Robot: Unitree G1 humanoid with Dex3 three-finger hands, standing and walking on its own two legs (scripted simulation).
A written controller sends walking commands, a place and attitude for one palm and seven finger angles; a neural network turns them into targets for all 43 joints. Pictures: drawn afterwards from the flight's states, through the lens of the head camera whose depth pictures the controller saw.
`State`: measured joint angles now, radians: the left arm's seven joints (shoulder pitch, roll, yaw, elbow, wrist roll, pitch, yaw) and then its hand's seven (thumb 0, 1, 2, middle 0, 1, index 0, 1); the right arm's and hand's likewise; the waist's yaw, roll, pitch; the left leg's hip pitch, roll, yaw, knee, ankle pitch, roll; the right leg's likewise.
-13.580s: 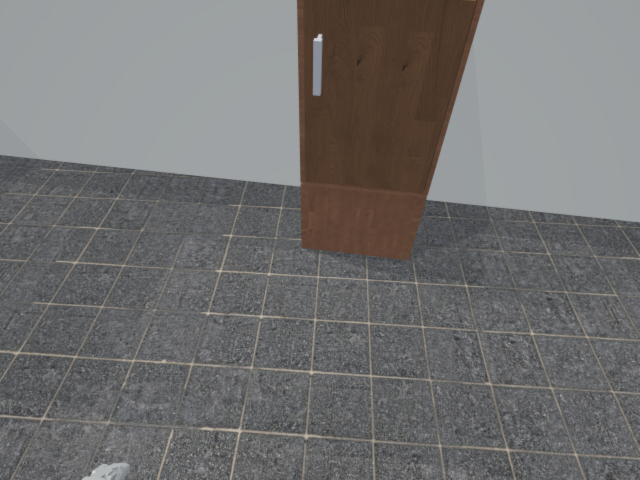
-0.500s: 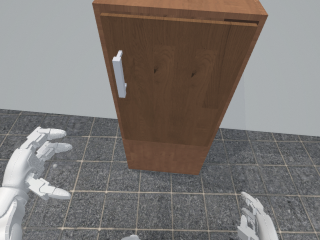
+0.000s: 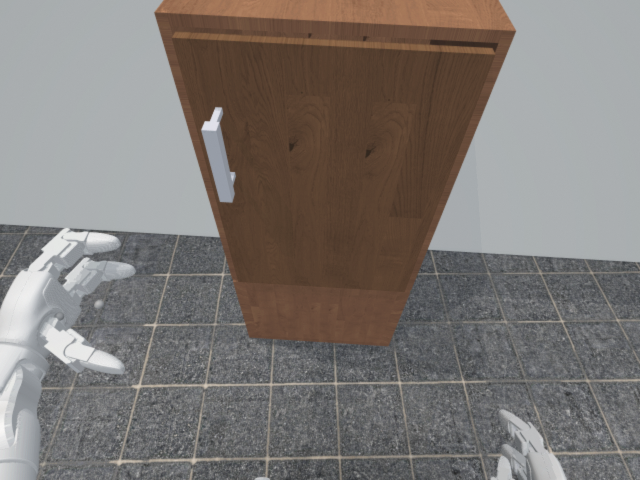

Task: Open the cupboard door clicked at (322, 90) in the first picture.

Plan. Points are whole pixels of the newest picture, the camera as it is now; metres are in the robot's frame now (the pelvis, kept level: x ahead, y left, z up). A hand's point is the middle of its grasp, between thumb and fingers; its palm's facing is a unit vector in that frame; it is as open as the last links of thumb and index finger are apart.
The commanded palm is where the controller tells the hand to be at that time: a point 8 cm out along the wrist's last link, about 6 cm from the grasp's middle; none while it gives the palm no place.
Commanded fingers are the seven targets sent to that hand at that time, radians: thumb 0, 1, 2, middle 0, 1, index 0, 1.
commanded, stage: raise the hand with hooked fingers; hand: left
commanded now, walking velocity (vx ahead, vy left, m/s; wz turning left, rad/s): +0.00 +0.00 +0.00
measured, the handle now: (222, 156) +0.56 +0.19 +0.07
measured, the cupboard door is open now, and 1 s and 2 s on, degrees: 0 0 0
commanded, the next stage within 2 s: move the hooked fingers beside the handle in 0.26 s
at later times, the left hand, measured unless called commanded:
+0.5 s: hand (105, 304) +0.29 +0.26 +0.08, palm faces +0.02 -1.00 -0.03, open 13.9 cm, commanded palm +0.28 +0.31 +0.08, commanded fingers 0.00 -0.50 0.30 -0.30 -1.20 -0.30 -1.20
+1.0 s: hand (126, 253) +0.36 +0.27 +0.08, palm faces -0.01 -1.00 -0.01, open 13.9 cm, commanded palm +0.34 +0.31 +0.08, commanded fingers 0.00 -0.50 0.30 -0.30 -1.20 -0.30 -1.20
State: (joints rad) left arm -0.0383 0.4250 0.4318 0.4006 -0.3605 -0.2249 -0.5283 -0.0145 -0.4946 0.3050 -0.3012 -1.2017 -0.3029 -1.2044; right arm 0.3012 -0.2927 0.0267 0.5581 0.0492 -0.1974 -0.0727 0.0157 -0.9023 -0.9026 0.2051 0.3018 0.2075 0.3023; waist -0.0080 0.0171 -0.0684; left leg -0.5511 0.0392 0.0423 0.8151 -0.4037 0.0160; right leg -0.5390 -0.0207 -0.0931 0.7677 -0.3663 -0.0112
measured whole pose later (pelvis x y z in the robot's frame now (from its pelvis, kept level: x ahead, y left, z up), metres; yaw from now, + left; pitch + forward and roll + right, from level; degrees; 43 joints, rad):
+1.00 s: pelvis -0.01 +0.00 -0.01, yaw +0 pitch +11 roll -1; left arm -0.40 0.50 0.45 0.78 -0.29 -0.31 -0.53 -0.02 -0.50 0.30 -0.30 -1.20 -0.30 -1.20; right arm 0.35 -0.30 0.03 0.61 0.05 -0.10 -0.08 0.01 -0.90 -0.90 0.20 0.30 0.21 0.30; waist -0.04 0.01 -0.06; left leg -0.64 0.05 0.04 0.85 -0.40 0.01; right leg -0.63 -0.01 -0.09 0.80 -0.36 -0.02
